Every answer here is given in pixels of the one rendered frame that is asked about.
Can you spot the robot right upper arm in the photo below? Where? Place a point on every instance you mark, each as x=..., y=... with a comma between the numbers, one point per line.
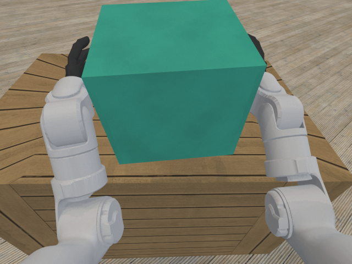
x=303, y=216

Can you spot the pedestal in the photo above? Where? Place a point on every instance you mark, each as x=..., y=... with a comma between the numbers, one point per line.
x=203, y=206

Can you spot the right robot hand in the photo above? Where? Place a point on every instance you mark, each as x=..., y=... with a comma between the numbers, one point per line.
x=258, y=46

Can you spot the robot left upper arm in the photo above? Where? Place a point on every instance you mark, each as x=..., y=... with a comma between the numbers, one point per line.
x=86, y=230

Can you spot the robot left forearm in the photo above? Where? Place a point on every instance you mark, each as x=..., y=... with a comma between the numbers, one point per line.
x=69, y=135

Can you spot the left robot hand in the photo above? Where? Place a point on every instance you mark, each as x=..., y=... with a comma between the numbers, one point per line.
x=77, y=57

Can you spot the robot right forearm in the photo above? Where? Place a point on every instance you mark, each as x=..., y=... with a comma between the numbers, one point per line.
x=281, y=120

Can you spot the carton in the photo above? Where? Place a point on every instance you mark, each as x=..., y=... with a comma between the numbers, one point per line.
x=172, y=80

